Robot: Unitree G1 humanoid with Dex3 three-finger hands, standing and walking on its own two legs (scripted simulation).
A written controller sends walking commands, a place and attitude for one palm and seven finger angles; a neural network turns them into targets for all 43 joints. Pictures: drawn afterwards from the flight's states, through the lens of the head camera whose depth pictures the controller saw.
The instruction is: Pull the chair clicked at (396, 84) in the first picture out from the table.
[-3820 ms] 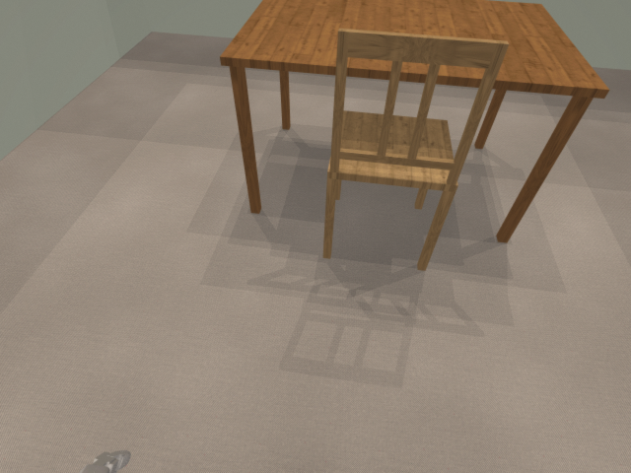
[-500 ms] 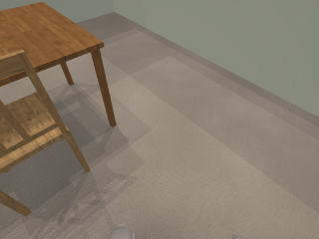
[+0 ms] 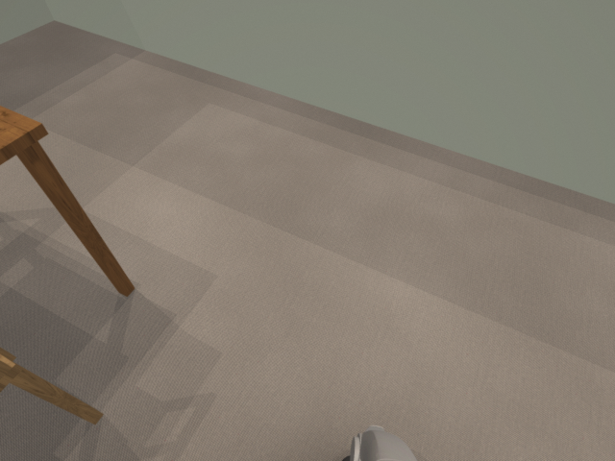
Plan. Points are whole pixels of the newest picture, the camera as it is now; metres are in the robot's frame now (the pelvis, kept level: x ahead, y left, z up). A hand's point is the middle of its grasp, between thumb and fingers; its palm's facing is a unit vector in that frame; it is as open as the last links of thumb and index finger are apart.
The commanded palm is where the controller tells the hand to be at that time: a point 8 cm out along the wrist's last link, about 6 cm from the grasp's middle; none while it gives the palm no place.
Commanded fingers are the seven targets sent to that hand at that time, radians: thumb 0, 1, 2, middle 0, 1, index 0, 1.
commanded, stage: turn to face it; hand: left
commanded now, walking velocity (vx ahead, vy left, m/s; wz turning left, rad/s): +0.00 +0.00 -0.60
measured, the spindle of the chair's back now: out of the picture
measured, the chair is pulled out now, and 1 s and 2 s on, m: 0.00 0.00 0.00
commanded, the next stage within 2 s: none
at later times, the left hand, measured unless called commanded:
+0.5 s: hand (210, 444) +0.17 +0.15 -0.17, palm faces +0.09 -0.99 -0.13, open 7.4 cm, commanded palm none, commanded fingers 0.00 0.90 0.90 -0.20 -0.30 -0.20 -0.30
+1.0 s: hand out of the picture +0.07 +0.22 -0.16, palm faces +0.35 -0.90 -0.26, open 7.4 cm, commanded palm none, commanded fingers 0.00 0.90 0.90 -0.20 -0.30 -0.20 -0.30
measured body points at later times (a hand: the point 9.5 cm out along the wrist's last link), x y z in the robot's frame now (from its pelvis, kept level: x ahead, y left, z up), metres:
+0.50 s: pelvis +0.06 -0.01 -0.01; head +0.06 +0.01 +0.44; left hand +0.16 +0.20 -0.15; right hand +0.08 -0.24 -0.15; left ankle +0.06 +0.09 -0.72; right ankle +0.09 -0.11 -0.73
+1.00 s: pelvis +0.05 -0.01 +0.01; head +0.07 +0.01 +0.45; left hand +0.06 +0.27 -0.14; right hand +0.17 -0.24 -0.13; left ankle +0.06 +0.09 -0.73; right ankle +0.08 -0.17 -0.69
